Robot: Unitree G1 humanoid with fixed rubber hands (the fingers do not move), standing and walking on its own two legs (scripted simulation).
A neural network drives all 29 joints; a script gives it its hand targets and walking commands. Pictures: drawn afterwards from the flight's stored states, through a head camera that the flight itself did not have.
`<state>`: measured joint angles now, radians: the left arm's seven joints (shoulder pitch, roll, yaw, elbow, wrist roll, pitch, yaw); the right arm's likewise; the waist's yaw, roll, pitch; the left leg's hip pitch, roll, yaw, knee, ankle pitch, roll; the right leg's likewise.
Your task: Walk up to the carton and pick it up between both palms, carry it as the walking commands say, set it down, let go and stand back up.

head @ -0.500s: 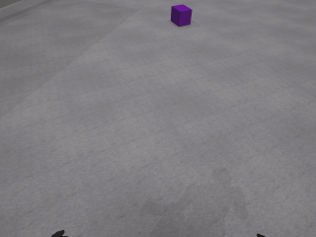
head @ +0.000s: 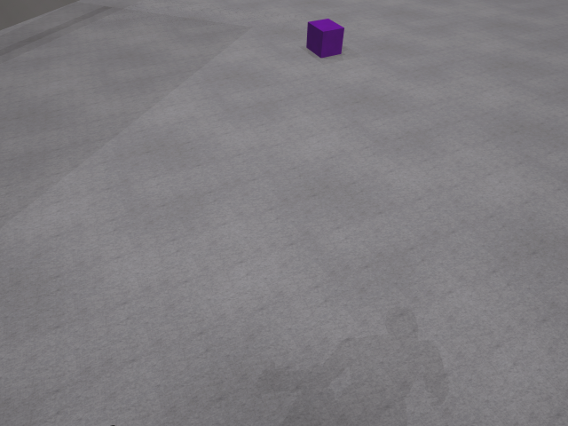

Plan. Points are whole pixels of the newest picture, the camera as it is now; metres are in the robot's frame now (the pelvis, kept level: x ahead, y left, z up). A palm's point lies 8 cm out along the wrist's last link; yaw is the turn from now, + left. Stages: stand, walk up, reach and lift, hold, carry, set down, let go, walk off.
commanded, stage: stand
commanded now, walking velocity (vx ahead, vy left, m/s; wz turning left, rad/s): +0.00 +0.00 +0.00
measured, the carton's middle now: (324, 38) +3.29 -0.27 -0.67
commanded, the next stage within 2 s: walk up in 1.36 s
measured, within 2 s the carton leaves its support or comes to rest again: neither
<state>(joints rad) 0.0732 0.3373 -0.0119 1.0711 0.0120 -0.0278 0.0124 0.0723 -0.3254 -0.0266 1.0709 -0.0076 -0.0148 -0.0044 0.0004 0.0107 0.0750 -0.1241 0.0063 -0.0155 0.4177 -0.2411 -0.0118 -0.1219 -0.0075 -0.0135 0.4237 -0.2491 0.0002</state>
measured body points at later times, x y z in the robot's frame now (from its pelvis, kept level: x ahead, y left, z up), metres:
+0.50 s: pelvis +0.00 -0.01 +0.00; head +0.01 -0.02 +0.45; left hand +0.10 +0.29 -0.12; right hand +0.09 -0.30 -0.13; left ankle -0.01 +0.13 -0.74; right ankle -0.01 -0.12 -0.74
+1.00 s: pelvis +0.00 -0.02 +0.00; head +0.01 -0.03 +0.45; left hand +0.09 +0.28 -0.12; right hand +0.09 -0.31 -0.13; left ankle -0.01 +0.13 -0.74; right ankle -0.01 -0.12 -0.74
